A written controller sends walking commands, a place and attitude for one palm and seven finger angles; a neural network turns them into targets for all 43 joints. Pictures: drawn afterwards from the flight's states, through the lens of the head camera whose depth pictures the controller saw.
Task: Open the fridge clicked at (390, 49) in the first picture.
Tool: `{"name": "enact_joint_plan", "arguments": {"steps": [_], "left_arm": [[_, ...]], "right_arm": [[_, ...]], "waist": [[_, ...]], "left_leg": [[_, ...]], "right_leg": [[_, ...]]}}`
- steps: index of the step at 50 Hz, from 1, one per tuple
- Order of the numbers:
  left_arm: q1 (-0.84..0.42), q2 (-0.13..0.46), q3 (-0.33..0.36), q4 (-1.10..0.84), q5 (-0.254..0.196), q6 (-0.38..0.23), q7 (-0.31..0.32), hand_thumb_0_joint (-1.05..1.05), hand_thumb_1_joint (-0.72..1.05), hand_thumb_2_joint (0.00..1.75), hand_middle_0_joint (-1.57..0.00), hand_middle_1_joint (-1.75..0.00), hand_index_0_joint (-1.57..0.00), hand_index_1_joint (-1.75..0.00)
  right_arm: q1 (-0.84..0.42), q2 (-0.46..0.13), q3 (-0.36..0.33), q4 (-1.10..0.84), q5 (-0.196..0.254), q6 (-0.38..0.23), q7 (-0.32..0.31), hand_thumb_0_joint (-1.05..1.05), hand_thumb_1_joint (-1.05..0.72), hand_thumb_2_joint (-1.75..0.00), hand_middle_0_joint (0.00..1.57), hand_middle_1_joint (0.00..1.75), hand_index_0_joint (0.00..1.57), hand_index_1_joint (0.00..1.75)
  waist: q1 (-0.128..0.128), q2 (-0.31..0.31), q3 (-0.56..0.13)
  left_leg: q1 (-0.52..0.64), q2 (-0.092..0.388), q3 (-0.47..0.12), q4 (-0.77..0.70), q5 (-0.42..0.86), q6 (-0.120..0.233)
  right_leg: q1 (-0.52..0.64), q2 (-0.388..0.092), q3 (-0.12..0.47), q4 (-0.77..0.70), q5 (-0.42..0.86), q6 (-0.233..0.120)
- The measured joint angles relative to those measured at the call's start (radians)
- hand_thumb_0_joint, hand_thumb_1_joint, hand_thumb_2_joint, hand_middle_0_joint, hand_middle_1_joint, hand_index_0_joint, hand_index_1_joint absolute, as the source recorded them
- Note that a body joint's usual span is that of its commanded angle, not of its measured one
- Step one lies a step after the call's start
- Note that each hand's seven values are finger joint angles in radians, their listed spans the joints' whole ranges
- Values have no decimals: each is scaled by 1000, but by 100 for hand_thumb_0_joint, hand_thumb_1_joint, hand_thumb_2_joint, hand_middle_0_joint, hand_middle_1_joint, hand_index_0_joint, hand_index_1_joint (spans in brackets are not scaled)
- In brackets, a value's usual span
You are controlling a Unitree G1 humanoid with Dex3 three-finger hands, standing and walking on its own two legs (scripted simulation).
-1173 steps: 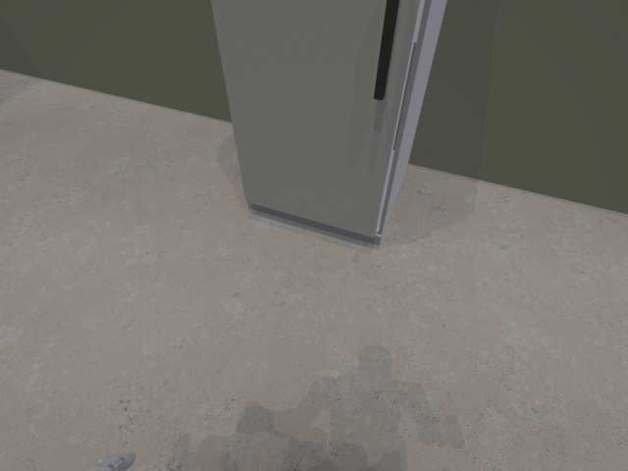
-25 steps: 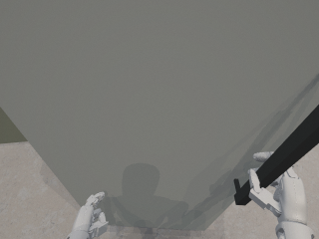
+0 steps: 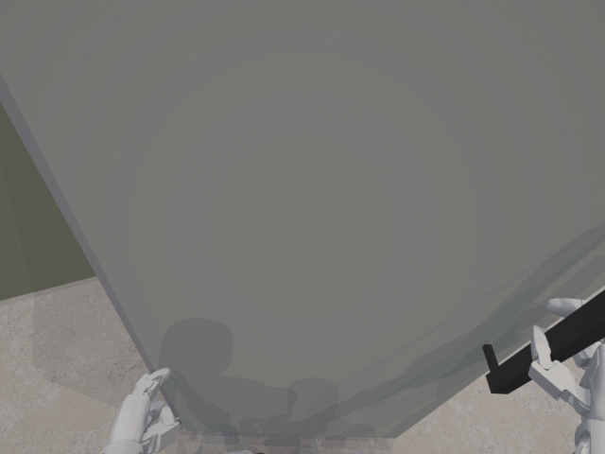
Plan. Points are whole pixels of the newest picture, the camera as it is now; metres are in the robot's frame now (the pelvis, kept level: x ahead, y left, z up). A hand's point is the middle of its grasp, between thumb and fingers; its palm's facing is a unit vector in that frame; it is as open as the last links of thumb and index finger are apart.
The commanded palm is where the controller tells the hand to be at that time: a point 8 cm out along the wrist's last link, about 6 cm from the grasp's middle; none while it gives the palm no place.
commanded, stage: walk backward, drawing the door open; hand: right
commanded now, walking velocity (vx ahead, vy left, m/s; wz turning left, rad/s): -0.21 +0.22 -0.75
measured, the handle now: (577, 306) +0.28 -0.27 +0.15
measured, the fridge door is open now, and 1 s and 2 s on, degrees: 25 67 73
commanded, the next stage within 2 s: stop walking and hold the door back in 1.06 s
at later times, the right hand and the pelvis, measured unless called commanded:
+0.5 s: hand out of the picture +0.04 -0.19 +0.09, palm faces +0.70 +0.53 -0.47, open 6.9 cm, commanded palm -0.02 -0.20 +0.09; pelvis -0.06 +0.17 +0.00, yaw -20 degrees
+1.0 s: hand out of the picture -0.11 -0.08 +0.09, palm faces +0.81 +0.44 -0.39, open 6.2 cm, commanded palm -0.17 -0.08 +0.09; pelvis -0.12 +0.27 +0.01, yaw -40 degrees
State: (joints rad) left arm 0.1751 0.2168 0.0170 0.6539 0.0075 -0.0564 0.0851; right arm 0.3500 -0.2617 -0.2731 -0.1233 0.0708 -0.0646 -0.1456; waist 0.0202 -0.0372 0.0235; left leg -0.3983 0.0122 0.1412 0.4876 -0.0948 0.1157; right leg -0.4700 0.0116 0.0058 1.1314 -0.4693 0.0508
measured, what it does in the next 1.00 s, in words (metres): steps to the left, turning right: right foot, then left foot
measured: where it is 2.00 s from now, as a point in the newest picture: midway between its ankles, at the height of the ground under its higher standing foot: outside the picture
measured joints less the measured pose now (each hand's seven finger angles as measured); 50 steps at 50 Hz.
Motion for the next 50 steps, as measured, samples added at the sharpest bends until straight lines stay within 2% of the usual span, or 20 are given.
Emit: {"name": "enact_joint_plan", "arguments": {"steps": [2, 4, 6, 7, 8, 11, 14, 18, 20, 21, 23, 26, 29, 32, 36, 39, 40, 42, 44, 50], "left_arm": [[22, 4, 2, -3, -2, 1, 12, 2, 91, 90, -20, -30, -21, -30], [47, 6, -2, -9, -7, -6, 21, 2, 91, 90, -20, -30, -21, -30], [66, 20, -10, -39, -9, -22, 20, 2, 91, 90, -20, -30, -20, -30], [74, 37, -7, -75, -1, -31, 17, 2, 91, 90, -20, -30, -20, -30], [73, 33, 5, -88, 8, -35, 15, 2, 91, 90, -20, -30, -20, -30], [94, 6, 22, -48, 1, -36, -8, 1, 91, 90, -19, -30, -20, -30], [119, -2, 9, -9, -4, -59, -13, 1, 91, 90, -20, -30, -20, -30], [114, -20, -5, 4, 4, -101, -14, 2, 91, 90, -20, -30, -21, -30], [102, -29, -7, 2, 9, -116, -19, 2, 90, 90, -20, -30, -21, -30], [95, -33, -9, -2, 10, -120, -21, 1, 90, 90, -20, -30, -21, -30], [50, -10, -1, 14, 7, -108, -23, 1, 90, 90, -20, -30, -21, -30], [1, 11, 18, 44, 3, -87, -15, 2, 90, 90, -20, -30, -21, -30], [-12, 22, 20, 32, 2, -68, 4, 2, 91, 90, -20, -30, -21, -30], [-5, 29, 14, -1, 5, -56, 21, 2, 91, 90, -20, -30, -20, -30], [-1, 35, 11, -37, 11, -49, 26, 2, 91, 90, -20, -30, -20, -30], [-4, 47, 7, -71, 13, -44, 23, 1, 91, 90, -20, -30, -20, -30], [-9, 49, 9, -82, 11, -45, 23, 1, 91, 90, -20, -30, -20, -30], [-24, 17, 13, -68, 11, -51, 17, 1, 91, 90, -19, -30, -20, -30], [-15, -15, 5, -53, 11, -62, 1, 1, 91, 90, -19, -30, -20, -30], [48, -71, -47, -32, 0, -90, -26, 1, 91, 90, -20, -30, -21, -30]], "right_arm": [[5, -3, -2, 10, -12, -3, -1, -11, -57, -80, 40, 130, 28, 140], [15, -10, -5, -1, -24, 0, -4, -10, -56, -80, 40, 131, 29, 140], [37, -13, -20, -41, -22, -5, -7, -9, -56, -80, 40, 132, 30, 140], [45, -16, -26, -70, -18, -11, -10, -9, -56, -80, 40, 133, 31, 140], [36, -36, -31, -80, -21, -18, -12, -10, -55, -79, 41, 134, 31, 140], [31, -63, -27, -48, -34, -41, 1, -11, -56, -77, 41, 135, 33, 140], [34, -48, -21, -42, -32, -37, -3, -10, -57, -77, 39, 134, 34, 140], [60, -48, -70, -46, 3, -46, -11, -11, -56, -78, 38, 132, 32, 140], [65, -68, -108, -37, 14, -45, -12, -13, -54, -78, 39, 132, 31, 140], [67, -88, -132, -35, 15, -41, -10, -16, -53, -78, 40, 133, 30, 140], [42, -84, -152, 2, 7, -46, -7, -19, -52, -77, 41, 134, 30, 140], [29, -86, -152, 45, 7, -55, -7, -20, -52, -75, 42, 136, 30, 140], [33, -82, -149, 65, -2, -67, -9, -20, -53, -73, 41, 136, 31, 140], [42, -88, -140, 50, -16, -65, -11, -20, -54, -73, 40, 137, 32, 140], [54, -102, -118, -17, -32, -61, -17, -18, -54, -72, 39, 139, 36, 140], [72, -106, -100, -87, -26, -66, -19, -17, -55, -71, 39, 140, 35, 138], [77, -109, -94, -112, -19, -69, -20, -17, -55, -72, 39, 140, 35, 138], [63, -122, -82, -117, -25, -70, -18, -16, -56, -72, 39, 140, 35, 138], [49, -123, -63, -104, -42, -59, -7, -15, -57, -72, 37, 139, 35, 138], [30, -101, -20, -84, -36, -35, 9, -12, -60, -72, 33, 136, 37, 138]], "waist": [[1, 25, -16], [0, 49, -30], [4, 43, -33], [18, 7, -27], [37, 6, 3], [42, 14, 18], [15, -12, 11], [-11, -22, 15], [-12, -17, 17], [-15, -4, 17], [-20, -41, 44], [-29, -20, 65], [-25, 10, 72], [-23, 35, 62], [-24, 64, 45], [-16, 67, 39], [-13, 63, 42], [-12, 87, 67], [7, 71, 74], [-6, 10, 61]], "left_leg": [[26, 12, 36, -66, 31, -3], [52, 13, 83, -141, 64, -25], [29, -7, 127, -126, 20, -108], [-38, -30, 126, 11, -96, -146], [-91, -29, 76, 194, -194, -158], [-146, -34, -62, 559, -276, -178], [-94, -16, -92, 547, -295, -186], [39, -10, -113, 307, -353, -192], [124, -12, -110, 142, -289, -196], [167, -6, -108, 50, -229, -185], [154, -28, -76, 62, -230, -121], [136, 3, -57, 99, -233, -77], [164, 29, -26, 70, -213, -63], [176, 39, 18, 38, -192, -53], [155, 40, 83, 26, -172, -38], [106, 45, 126, 81, -181, -37], [74, 49, 127, 136, -195, -57], [10, 38, 26, 305, -342, -123], [-32, -1, -45, 439, -400, -156], [-18, -32, -107, 436, -350, -190]], "right_leg": [[41, 10, -72, -37, -36, -5], [128, 13, -138, -195, -80, -17], [253, 4, -169, -494, -41, -47], [280, -19, -127, -624, 53, -85], [262, -27, -93, -626, 197, -101], [243, -39, -10, -592, 201, -71], [234, -78, 57, -640, 221, -30], [192, -108, 107, -655, 257, 19], [153, -103, 135, -629, 259, 44], [126, -91, 143, -601, 252, 52], [56, -88, 162, -456, 124, 26], [-45, -8, 98, -82, -26, 14], [-35, 14, -3, 20, -40, 21], [30, 6, -67, -78, -51, 11], [123, -16, -86, -282, -43, -8], [215, -32, -76, -518, 117, -20], [232, -34, -62, -570, 183, -40], [226, -17, -47, -564, 184, -58], [228, -24, 7, -598, 207, -54], [207, -68, 123, -696, 312, -15]]}}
